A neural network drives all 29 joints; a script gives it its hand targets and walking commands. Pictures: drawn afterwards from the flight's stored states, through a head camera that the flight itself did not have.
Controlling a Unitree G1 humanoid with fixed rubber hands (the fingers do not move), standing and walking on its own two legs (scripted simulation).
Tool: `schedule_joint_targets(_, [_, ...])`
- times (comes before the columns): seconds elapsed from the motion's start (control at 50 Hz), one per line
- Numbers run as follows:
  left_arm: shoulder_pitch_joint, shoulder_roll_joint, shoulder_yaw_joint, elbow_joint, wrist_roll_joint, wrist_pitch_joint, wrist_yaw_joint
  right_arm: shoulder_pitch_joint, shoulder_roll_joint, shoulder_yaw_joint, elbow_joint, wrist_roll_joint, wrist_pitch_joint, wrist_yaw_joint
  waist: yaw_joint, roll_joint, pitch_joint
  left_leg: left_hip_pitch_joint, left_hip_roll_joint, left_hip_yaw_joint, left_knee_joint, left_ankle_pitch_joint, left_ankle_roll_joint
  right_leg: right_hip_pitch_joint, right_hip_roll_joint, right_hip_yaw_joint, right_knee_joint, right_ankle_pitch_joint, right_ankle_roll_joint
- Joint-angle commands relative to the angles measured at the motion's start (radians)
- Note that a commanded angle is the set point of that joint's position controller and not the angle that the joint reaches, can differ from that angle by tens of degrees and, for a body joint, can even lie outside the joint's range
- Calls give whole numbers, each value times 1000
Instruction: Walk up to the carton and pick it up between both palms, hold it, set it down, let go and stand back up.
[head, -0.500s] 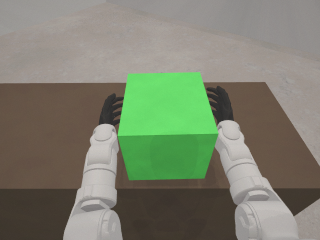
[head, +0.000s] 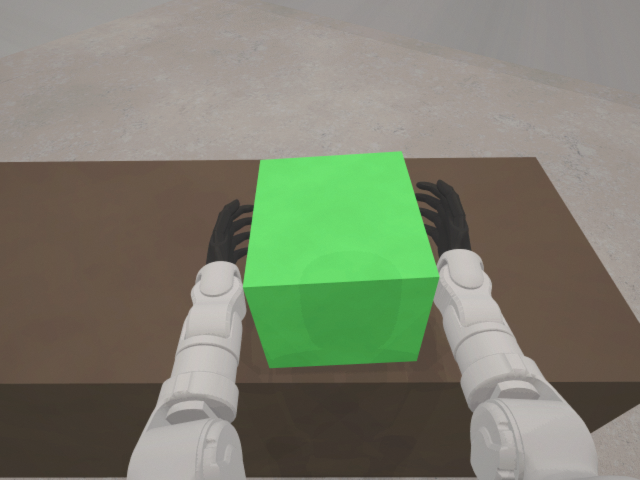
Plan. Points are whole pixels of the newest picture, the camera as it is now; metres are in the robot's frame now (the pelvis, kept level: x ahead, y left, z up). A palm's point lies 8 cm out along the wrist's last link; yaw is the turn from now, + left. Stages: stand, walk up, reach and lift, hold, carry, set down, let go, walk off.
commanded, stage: set down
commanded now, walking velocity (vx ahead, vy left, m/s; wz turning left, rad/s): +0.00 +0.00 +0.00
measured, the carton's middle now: (336, 258) +0.40 +0.00 +0.05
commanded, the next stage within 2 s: none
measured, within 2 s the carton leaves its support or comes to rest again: rests again in 1.38 s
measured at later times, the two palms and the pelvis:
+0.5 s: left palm (234, 267) +0.38 +0.14 +0.05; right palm (450, 249) +0.39 -0.16 +0.07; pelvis +0.01 +0.00 +0.00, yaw +0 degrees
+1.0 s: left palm (239, 276) +0.39 +0.14 +0.03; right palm (447, 254) +0.40 -0.16 +0.05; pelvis +0.02 -0.01 +0.00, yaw +0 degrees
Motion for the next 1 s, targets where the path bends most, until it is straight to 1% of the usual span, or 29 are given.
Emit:
schedule_joint_targets(0.0, [-677, -519, -243, -153, 80, -105, -68, -565, 497, 196, -23, -126, -58, 191, 72, -1, -425, 210, 11, 62, -9, 532, -52, 69, 45, -91, 26, 322, 5])
schedule_joint_targets(0.02, [-676, -518, -242, -148, 86, -103, -68, -551, 482, 181, -4, -134, -53, 192, 60, 0, -415, 208, 17, 61, -12, 516, -54, 51, 48, -89, 21, 297, 2])
schedule_joint_targets(0.06, [-666, -510, -223, -136, 87, -105, -74, -531, 481, 170, 12, -141, -47, 192, 61, -13, -383, 204, 17, 66, -21, 499, -48, 51, 45, -91, 18, 290, 6])
schedule_joint_targets(0.08, [-666, -521, -230, -146, 85, -106, -73, -527, 478, 158, 16, -143, -47, 196, 54, 2, -387, 209, 18, 66, -18, 511, -50, 38, 47, -93, 20, 289, 4])
schedule_joint_targets(0.1, [-661, -525, -229, -144, 85, -111, -71, -539, 485, 174, -6, -139, -55, 195, 66, 1, -417, 212, 17, 64, -2, 550, -51, 49, 51, -93, 31, 322, 5])
schedule_joint_targets(0.14, [-687, -520, -235, -151, 80, -118, -67, -534, 475, 144, 12, -156, -53, 199, 49, 13, -429, 223, 18, 66, -3, 534, -55, 22, 52, -95, 23, 292, 6])
schedule_joint_targets(0.18, [-685, -524, -232, -152, 82, -132, -60, -534, 489, 153, 14, -152, -64, 198, 64, 16, -440, 216, 18, 70, 6, 556, -59, 11, 51, -90, 29, 297, 2])
schedule_joint_targets(0.2, [-691, -530, -238, -149, 75, -134, -59, -540, 483, 140, 12, -162, -66, 199, 53, 15, -459, 212, 19, 67, 14, 572, -58, 7, 53, -91, 33, 305, 3])
schedule_joint_targets(0.22, [-682, -517, -226, -135, 81, -138, -58, -545, 481, 143, 6, -158, -70, 199, 63, 17, -446, 205, 16, 68, 17, 571, -53, 10, 48, -88, 37, 315, 4])
schedule_joint_targets(0.28, [-683, -529, -229, -133, 74, -156, -52, -560, 482, 146, -9, -162, -83, 202, 67, 14, -478, 208, 20, 65, 27, 605, -53, -7, 49, -87, 43, 332, 6])
schedule_joint_targets(0.34, [-664, -513, -196, -90, 98, -161, -55, -540, 475, 122, 24, -180, -83, 201, 66, 6, -436, 167, 12, 76, 11, 552, -47, 11, 40, -78, 47, 329, 7])
schedule_joint_targets(0.36, [-664, -513, -184, -88, 99, -164, -58, -546, 484, 124, 20, -183, -81, 202, 77, 4, -450, 145, 14, 79, 10, 552, -43, 23, 41, -75, 53, 341, 8])
schedule_joint_targets(0.38, [-653, -504, -170, -70, 111, -162, -60, -532, 476, 97, 51, -195, -76, 202, 69, 5, -410, 133, 14, 83, -3, 515, -37, 15, 39, -76, 44, 315, 10])
schedule_joint_targets(0.4, [-652, -502, -168, -82, 106, -167, -59, -522, 489, 114, 45, -185, -77, 204, 77, 0, -418, 128, 10, 82, 0, 517, -36, 29, 36, -73, 51, 331, 11])
schedule_joint_targets(0.44, [-651, -503, -165, -68, 103, -174, -63, -530, 490, 119, 29, -191, -85, 202, 67, -15, -421, 104, 13, 78, 7, 535, -30, 44, 34, -71, 67, 381, 14])
schedule_joint_targets(0.46, [-664, -514, -185, -85, 98, -184, -63, -539, 504, 128, 19, -189, -92, 200, 72, -3, -462, 104, 10, 79, 14, 543, -34, 56, 31, -69, 72, 403, 16])
schedule_joint_targets(0.48, [-672, -508, -183, -77, 100, -192, -60, -534, 507, 123, 29, -190, -95, 198, 58, -9, -456, 95, 8, 78, 11, 540, -36, 50, 33, -69, 72, 409, 16])
schedule_joint_targets(0.5, [-675, -518, -190, -84, 97, -199, -57, -538, 511, 121, 19, -197, -100, 199, 64, 6, -474, 107, 10, 78, 16, 554, -39, 37, 31, -66, 71, 387, 13])
schedule_joint_targets(0.58, [-659, -507, -166, -54, 104, -219, -58, -516, 514, 106, 54, -217, -107, 194, 59, -15, -460, 80, 11, 82, 17, 547, -31, 41, 27, -63, 80, 414, 17])
schedule_joint_targets(0.66, [-635, -498, -138, -27, 125, -224, -61, -517, 509, 96, 70, -233, -110, 197, 75, -6, -435, 61, 10, 87, 7, 525, -24, 47, 19, -58, 80, 405, 14])
schedule_joint_targets(0.7, [-656, -517, -162, -44, 116, -243, -59, -524, 528, 99, 56, -239, -129, 192, 60, -3, -478, 54, 9, 83, 19, 547, -32, 48, 24, -60, 93, 441, 17])
schedule_joint_targets(0.72, [-646, -509, -155, -42, 111, -248, -59, -513, 531, 111, 62, -229, -130, 191, 69, -13, -465, 48, 7, 84, 19, 554, -29, 53, 25, -57, 94, 442, 18])
schedule_joint_targets(0.74, [-651, -520, -161, -30, 116, -253, -58, -516, 530, 105, 60, -237, -133, 189, 53, -2, -487, 64, 12, 84, 29, 565, -31, 38, 20, -56, 98, 443, 18])
schedule_joint_targets(0.8, [-639, -507, -144, -16, 118, -269, -59, -512, 543, 100, 73, -247, -138, 185, 73, -13, -494, 21, 6, 86, 22, 536, -26, 71, 18, -52, 101, 459, 18])
schedule_joint_targets(0.82, [-646, -496, -139, -14, 122, -277, -61, -512, 536, 94, 69, -256, -145, 186, 64, -12, -496, 4, 5, 88, 21, 525, -22, 75, 12, -51, 108, 473, 21])
schedule_joint_targets(0.9, [-631, -507, -128, -2, 128, -299, -56, -508, 537, 86, 95, -268, -159, 187, 77, -6, -506, 6, 12, 87, 26, 552, -25, 46, 16, -55, 112, 448, 13])
schedule_joint_targets(0.92, [-628, -515, -142, -3, 122, -308, -53, -497, 542, 91, 92, -271, -166, 184, 62, -8, -531, 16, 12, 85, 32, 562, -27, 40, 18, -53, 111, 458, 13])
schedule_joint_targets(0.96, [-630, -510, -148, 6, 121, -322, -53, -507, 545, 88, 76, -272, -180, 184, 65, -1, -555, 25, 9, 82, 43, 572, -28, 19, 18, -54, 112, 463, 17])
schedule_joint_targets(0.98, [-623, -507, -140, 16, 128, -327, -52, -497, 537, 75, 110, -280, -179, 182, 64, -3, -552, 28, 14, 81, 44, 589, -31, 10, 22, -55, 106, 458, 10])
